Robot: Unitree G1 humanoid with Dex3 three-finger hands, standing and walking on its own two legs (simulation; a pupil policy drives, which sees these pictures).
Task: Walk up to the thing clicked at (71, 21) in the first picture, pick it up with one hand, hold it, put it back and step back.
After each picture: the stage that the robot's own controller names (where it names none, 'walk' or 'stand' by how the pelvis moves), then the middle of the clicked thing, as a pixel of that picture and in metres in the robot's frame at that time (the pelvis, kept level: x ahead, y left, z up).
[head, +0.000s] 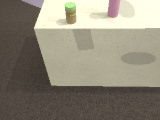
stand; (70, 13) +0.91 +0.11 -0.06
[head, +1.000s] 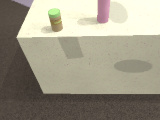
walk; (55, 20) +0.80 +0.22 -0.04
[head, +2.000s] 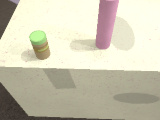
stand; (40, 45) +0.53 +0.23 -0.02
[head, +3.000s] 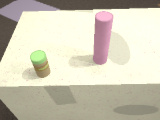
stand; (40, 64) +0.50 +0.22 -0.06
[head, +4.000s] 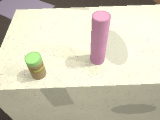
stand; (36, 66) +0.47 +0.24 -0.06
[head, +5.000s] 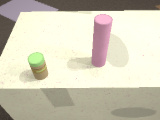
stand; (38, 66) +0.49 +0.23 -0.06
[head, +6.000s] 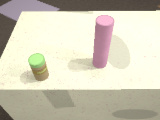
stand; (39, 67) +0.48 +0.23 -0.06
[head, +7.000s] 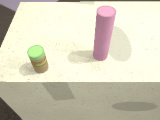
rise first; (38, 59) +0.49 +0.23 -0.06
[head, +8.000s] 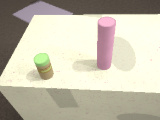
rise first; (44, 66) +0.49 +0.25 -0.06
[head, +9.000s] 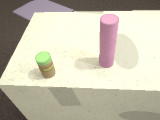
go down; (46, 65) +0.49 +0.24 -0.06
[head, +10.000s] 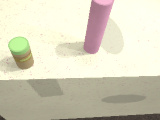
go down; (22, 53) +0.48 +0.22 -0.03
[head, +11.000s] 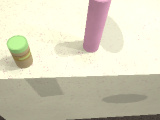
approach; (21, 52) +0.48 +0.23 -0.01
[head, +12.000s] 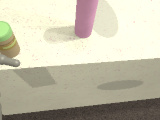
close in; (5, 40) +0.49 +0.24 +0.02
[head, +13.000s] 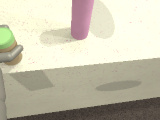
lift; (7, 47) +0.46 +0.22 +0.03
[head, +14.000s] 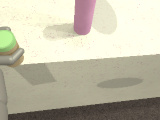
lift; (8, 49) +0.45 +0.22 +0.03
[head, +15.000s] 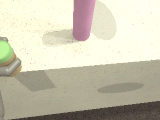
lift; (5, 60) +0.42 +0.24 +0.03
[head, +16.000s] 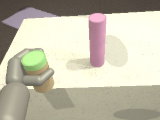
lift; (39, 72) +0.33 +0.16 +0.13
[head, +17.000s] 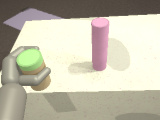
hold; (35, 70) +0.33 +0.17 +0.14
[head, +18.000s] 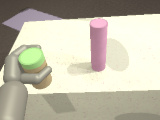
crouch; (36, 69) +0.34 +0.17 +0.14
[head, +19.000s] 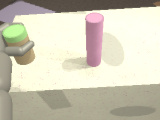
crouch; (20, 45) +0.43 +0.22 +0.15
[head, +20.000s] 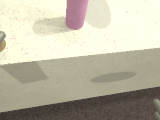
lower; out of the picture +0.50 +0.25 +0.03
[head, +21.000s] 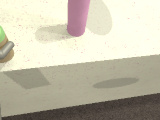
lower; out of the picture +0.47 +0.24 +0.03
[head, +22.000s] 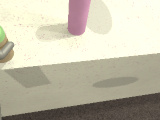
lower; out of the picture +0.47 +0.24 +0.03
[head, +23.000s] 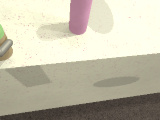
lower; out of the picture +0.48 +0.24 +0.03
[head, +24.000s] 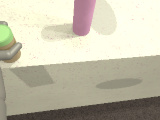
loosen; (5, 45) +0.47 +0.23 +0.03
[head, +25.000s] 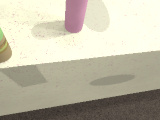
withdraw; out of the picture +0.47 +0.23 +0.03
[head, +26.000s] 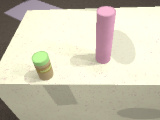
sink last; (43, 66) +0.47 +0.22 -0.01
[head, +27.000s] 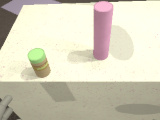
stand; (39, 63) +0.46 +0.23 -0.01
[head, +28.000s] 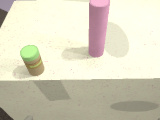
stand; (33, 61) +0.46 +0.23 +0.00
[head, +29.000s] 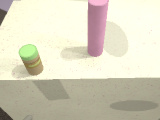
stand; (32, 60) +0.46 +0.24 +0.00
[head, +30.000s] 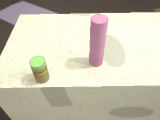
stand; (40, 70) +0.47 +0.23 -0.05
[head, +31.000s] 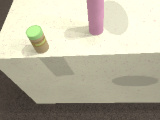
walk; (38, 40) +0.56 +0.25 -0.04
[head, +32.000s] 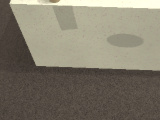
walk; out of the picture +0.90 +0.18 -0.03
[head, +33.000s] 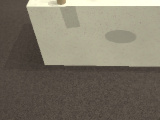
stand; out of the picture +1.11 +0.23 -0.04
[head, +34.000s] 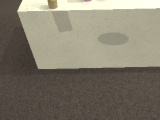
stand; out of the picture +1.08 +0.25 -0.06
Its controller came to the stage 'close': yes
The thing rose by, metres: 0.21
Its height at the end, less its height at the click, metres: +0.00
